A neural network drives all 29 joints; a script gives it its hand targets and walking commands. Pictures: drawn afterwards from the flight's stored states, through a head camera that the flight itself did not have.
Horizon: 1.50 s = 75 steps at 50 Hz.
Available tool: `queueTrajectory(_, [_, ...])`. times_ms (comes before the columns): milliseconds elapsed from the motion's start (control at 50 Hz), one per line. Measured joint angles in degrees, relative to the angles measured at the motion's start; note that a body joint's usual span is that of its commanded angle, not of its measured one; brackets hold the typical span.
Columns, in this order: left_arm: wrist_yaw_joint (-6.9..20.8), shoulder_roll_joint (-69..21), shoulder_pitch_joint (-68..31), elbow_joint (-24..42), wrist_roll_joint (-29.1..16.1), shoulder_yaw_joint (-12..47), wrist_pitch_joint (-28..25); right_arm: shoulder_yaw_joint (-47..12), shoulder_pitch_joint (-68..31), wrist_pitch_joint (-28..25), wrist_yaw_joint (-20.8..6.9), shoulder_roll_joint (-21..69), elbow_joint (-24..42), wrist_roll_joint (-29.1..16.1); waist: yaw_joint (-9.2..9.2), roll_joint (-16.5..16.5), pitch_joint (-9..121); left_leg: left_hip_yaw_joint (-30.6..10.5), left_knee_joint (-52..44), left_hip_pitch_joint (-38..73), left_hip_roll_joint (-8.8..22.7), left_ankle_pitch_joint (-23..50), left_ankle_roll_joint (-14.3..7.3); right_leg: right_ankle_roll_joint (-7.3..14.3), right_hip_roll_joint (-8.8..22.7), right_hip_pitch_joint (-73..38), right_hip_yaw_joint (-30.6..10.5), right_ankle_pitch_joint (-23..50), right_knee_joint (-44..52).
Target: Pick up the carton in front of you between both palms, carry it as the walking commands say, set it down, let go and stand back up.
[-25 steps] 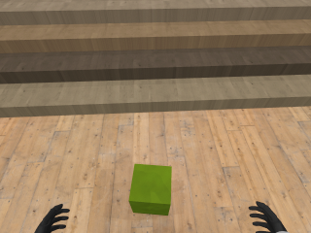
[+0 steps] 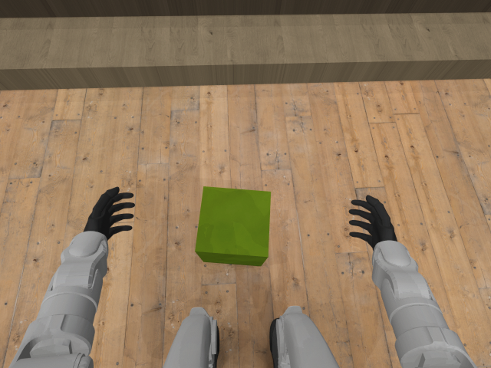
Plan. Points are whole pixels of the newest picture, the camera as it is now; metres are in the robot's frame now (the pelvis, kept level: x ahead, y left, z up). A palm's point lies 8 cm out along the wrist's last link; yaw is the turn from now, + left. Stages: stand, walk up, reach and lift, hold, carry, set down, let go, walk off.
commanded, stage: reach and lift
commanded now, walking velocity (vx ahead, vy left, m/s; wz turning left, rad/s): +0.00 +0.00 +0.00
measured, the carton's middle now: (234, 229) +0.46 +0.02 -0.57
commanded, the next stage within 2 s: none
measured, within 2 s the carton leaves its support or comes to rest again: neither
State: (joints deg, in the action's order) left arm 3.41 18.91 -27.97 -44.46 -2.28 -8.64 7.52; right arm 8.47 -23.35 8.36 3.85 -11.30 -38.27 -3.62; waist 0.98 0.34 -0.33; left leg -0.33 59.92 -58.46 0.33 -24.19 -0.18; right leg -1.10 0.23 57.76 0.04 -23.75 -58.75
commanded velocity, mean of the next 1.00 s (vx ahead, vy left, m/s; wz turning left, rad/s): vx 0.00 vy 0.00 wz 0.00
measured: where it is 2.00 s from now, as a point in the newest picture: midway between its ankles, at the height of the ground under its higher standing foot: (245, 367)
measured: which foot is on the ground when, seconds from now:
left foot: down 0.00-1.00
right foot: down 0.00-1.00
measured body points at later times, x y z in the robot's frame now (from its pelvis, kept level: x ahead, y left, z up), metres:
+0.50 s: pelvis -0.05 +0.01 -0.06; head +0.27 +0.03 +0.26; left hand +0.51 +0.21 -0.17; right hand +0.47 -0.17 -0.17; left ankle +0.03 +0.11 -0.66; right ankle +0.03 -0.13 -0.66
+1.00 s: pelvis -0.07 -0.01 -0.25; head +0.28 +0.01 +0.02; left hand +0.48 +0.21 -0.41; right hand +0.45 -0.18 -0.41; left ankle +0.03 +0.11 -0.66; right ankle +0.03 -0.13 -0.66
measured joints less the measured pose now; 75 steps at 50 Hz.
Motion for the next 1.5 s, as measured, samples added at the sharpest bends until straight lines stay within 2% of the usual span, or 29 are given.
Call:
queueTrajectory(120, [-0.11, 1.05, -14.98, -4.41, -0.57, -1.19, 0.83, 2.69, -13.96, 1.01, 1.87, 0.47, -2.52, -0.41, 0.21, -0.06, -0.59, 0.21, 2.47, -11.44, -0.23, 2.9, -0.43, -0.46, 0.18, 11.35, -0.29, 2.99, -2.33])
queueTrajectory(240, [0.19, 3.11, -32.21, -11.91, -0.5, -2.44, 3.05, 6.15, -30.07, 3.68, 3.28, 0.67, -7.6, -0.01, 0.96, -0.08, -1.78, 0.23, 4.35, -20.65, -0.63, 5.52, -0.79, -0.82, 0.54, 20.39, -0.36, 5.47, -4.19])
queueTrajectory(380, [0.75, 3.8, -46.85, -17.66, 3.44, -5.44, 3.77, 11.65, -43.05, 4.42, 3.89, 2.19, -10.84, 3.31, 1.84, -0.06, -1.97, -0.12, 6.36, -29.41, -1.06, 6.6, -0.98, -1.07, 0.91, 28.78, -0.06, 6.35, -6.03])
queueTrajectory(520, [0.01, 1.21, -46.76, -17.18, 7.86, -9.09, 0.72, 16.28, -42.28, 0.44, 2.6, 4.49, -10.36, 7.52, 1.38, -0.06, 0.76, -0.35, 7.84, -35.65, -1.11, 5.51, -1.08, -1.05, 0.93, 34.83, 0.16, 5.28, -7.27])
queueTrajectory(640, [-1.74, -1.08, -42.5, -16.32, 7.92, -9.77, -2.37, 16.34, -38.67, -3.56, 2.13, 4.86, -11.48, 7.84, 0.59, -0.37, 5.38, -0.66, 16.4, -45.29, -0.92, 1.28, -0.91, -1.15, 0.42, 44.41, 0.02, 1.15, -15.76])
queueTrajectory(720, [-3.06, -1.23, -40.76, -15.38, 5.45, -8.26, -3.81, 13.44, -37.37, -4.92, 2.81, 3.74, -11.16, 5.05, 0.2, -0.5, 6.14, -1.04, 24.77, -52.74, -1.08, -1.82, -0.53, -1.6, -0.47, 51.64, -0.76, -0.05, -24.05])
queueTrajectory(800, [-4.09, 0.95, -40.06, -13.5, 1.18, -4.69, -4.44, 8.93, -37.79, -5.2, 4.08, 2.31, -10.0, 0.94, -0.08, 0.0, 4.32, -1.35, 33.42, -59.3, -0.8, -4.35, -0.1, -1.36, -1.0, 58.33, -0.6, -5.06, -33.23])
queueTrajectory(900, [-4.6, 4.59, -41.79, -11.76, -4.19, -0.42, -3.65, 4.32, -39.9, -3.81, 6.06, 0.65, -8.14, -3.65, 0.17, 0.6, -0.25, -1.73, 43.28, -65.23, -0.73, -5.97, 0.46, -1.02, -1.45, 64.39, -0.37, -6.89, -43.32])
queueTrajectory(980, [-4.81, 6.87, -46.0, -13.76, -6.88, 2.03, -2.42, 2.6, -43.67, -2.08, 7.28, -0.47, -9.18, -6.03, 0.24, 0.75, -4.48, -2.1, 49.62, -68.21, -0.75, -6.17, 0.76, -0.96, -1.7, 67.35, -0.07, -7.1, -49.65])
queueTrajectory(1080, [-4.72, 8.41, -53.3, -20.58, -8.2, 3.95, -2.03, 2.41, -50.68, -1.37, 7.48, -1.27, -14.99, -6.94, 0.18, 0.84, -10.09, -2.39, 55.36, -70.38, -0.59, -5.78, 0.73, -1.19, -2.14, 69.46, 0.15, -6.51, -55.11])
queueTrajectory(1220, [-4.83, 9.07, -60.28, -27.54, -8.68, 5.93, -3.69, 2.32, -58.01, -3.27, 6.57, -2.34, -22.84, -7.02, 0.08, 1.46, -17.81, -2.31, 61.11, -72.33, -0.43, -5.72, 0.39, -1.77, -2.58, 71.3, -0.01, -6.3, -60.6])
queueTrajectory(1400, [-6.83, 9.94, -61.38, -25.4, -12.87, 10.43, -5.02, -1.91, -61.29, -5.35, 6.76, -5.29, -24.29, -11.58, 0.12, 1.88, -24.98, -1.31, 66.86, -71.67, -0.13, -8.04, -0.39, -2.65, -3.01, 70.69, -1.01, -8.61, -66.41])
queueTrajectory(1500, [-7.09, 8.49, -61.48, -25.37, -12.69, 10.66, -4.97, -2.53, -60.36, -5.63, 6.47, -5.17, -24.47, -12.0, -0.32, 1.85, -22.94, -1.41, 67.64, -72.06, -0.33, -8.97, -0.23, -2.57, -2.82, 71.01, -0.92, -9.7, -67.27])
